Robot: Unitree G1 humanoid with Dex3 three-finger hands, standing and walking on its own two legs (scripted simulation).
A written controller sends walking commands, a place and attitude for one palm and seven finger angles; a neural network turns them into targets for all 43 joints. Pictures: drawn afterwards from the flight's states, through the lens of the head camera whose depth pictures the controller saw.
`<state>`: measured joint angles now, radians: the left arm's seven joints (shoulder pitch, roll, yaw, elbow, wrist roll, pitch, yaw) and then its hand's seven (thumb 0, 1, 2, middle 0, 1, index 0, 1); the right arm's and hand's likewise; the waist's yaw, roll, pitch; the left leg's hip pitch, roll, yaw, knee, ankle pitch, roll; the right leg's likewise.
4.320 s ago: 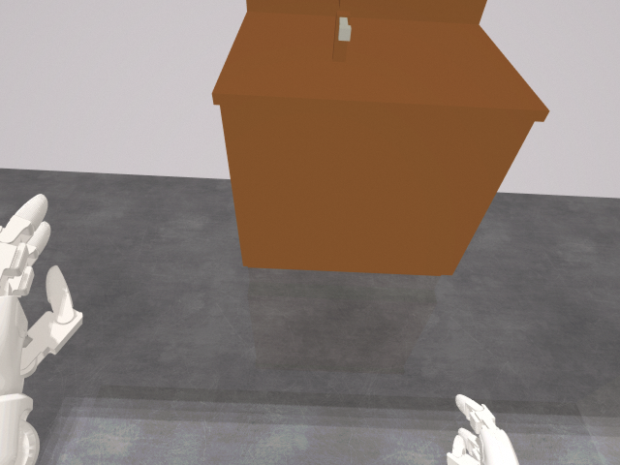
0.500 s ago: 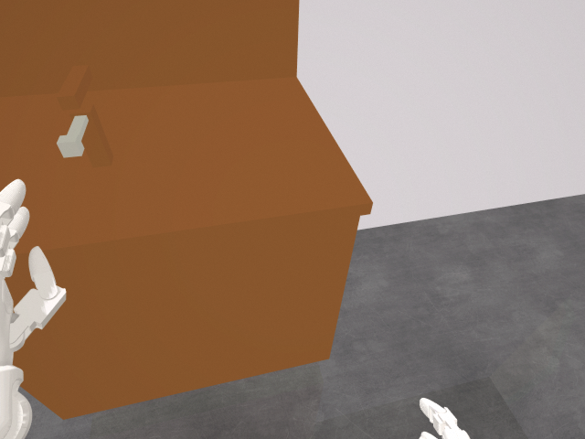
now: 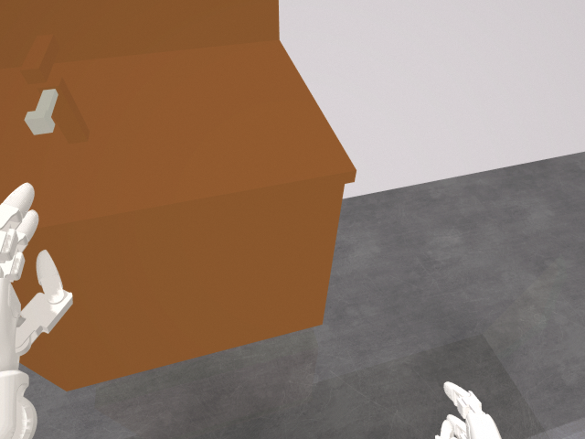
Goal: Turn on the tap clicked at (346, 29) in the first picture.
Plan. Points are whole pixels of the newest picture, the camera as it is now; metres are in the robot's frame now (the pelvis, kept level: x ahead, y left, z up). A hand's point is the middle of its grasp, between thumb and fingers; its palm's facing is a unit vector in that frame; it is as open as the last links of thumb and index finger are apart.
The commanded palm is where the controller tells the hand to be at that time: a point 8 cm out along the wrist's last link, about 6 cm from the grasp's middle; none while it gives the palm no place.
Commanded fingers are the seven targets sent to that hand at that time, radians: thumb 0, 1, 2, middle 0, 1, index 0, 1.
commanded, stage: look again from close up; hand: left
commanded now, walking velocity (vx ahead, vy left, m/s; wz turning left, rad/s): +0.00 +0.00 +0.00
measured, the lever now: (40, 122) +0.52 +0.45 +0.15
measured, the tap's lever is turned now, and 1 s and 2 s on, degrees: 0 0 0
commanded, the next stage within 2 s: shuffle to correct the standing spot in 0.28 s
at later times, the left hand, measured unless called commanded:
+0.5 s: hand (29, 269) +0.24 +0.29 +0.17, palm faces +0.45 -0.84 -0.29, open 7.4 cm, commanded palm +0.18 +0.31 +0.18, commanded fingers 0.00 0.90 0.90 -0.20 -0.30 -0.20 -0.30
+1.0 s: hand (46, 212) +0.31 +0.31 +0.18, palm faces +0.40 -0.85 -0.35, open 7.4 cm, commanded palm +0.26 +0.35 +0.18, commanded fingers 0.00 0.90 0.90 -0.20 -0.30 -0.20 -0.30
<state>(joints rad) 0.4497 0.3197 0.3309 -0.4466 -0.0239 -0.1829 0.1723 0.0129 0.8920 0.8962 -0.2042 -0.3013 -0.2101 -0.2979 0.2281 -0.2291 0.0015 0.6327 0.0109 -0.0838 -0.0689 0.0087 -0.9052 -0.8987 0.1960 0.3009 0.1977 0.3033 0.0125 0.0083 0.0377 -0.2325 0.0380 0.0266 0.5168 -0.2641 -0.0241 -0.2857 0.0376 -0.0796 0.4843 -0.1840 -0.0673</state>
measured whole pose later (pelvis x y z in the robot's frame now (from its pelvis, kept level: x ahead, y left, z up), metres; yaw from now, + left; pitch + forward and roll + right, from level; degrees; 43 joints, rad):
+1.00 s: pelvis +0.09 +0.07 -0.03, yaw -2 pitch -2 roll +0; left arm 0.41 0.38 0.42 -0.62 -0.05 -0.29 0.12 0.01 0.89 0.90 -0.21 -0.30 -0.21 -0.30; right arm 0.20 -0.23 -0.01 0.59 0.01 -0.10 0.00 0.01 -0.90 -0.90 0.20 0.30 0.20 0.30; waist 0.04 -0.06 0.12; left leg -0.38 0.01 -0.04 0.75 -0.31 0.00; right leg -0.29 -0.03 0.01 0.85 -0.48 0.01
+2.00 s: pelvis +0.19 +0.14 +0.01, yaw +0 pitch -1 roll -1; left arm 0.40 0.30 0.33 -0.42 -0.06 -0.12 0.14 0.01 0.89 0.90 -0.20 -0.30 -0.21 -0.30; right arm 0.20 -0.19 0.04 0.62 0.01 -0.10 -0.04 0.01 -0.90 -0.90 0.20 0.30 0.20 0.30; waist 0.04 0.00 0.05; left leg -0.22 0.04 0.06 0.46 -0.22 0.00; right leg -0.18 0.02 -0.05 0.43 -0.23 -0.03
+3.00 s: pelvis +0.18 +0.19 +0.01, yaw -1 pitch -2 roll -1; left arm 0.38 0.34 0.33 -0.45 -0.03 -0.20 0.11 0.01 0.89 0.90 -0.20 -0.30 -0.21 -0.30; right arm 0.19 -0.18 0.02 0.57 0.02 -0.15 -0.02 0.01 -0.90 -0.90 0.20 0.30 0.20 0.30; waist 0.03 -0.05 0.08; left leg -0.22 -0.01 0.10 0.46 -0.22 0.06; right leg -0.18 -0.02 -0.01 0.41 -0.20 0.03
